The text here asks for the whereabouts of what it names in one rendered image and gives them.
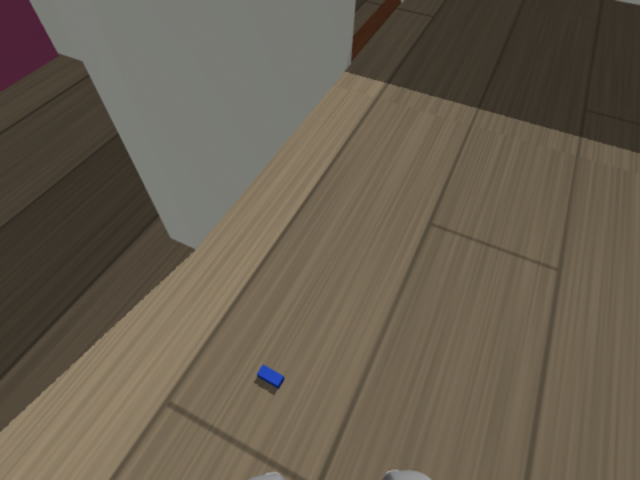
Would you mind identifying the small box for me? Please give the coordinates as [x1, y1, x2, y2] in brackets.
[257, 365, 284, 389]

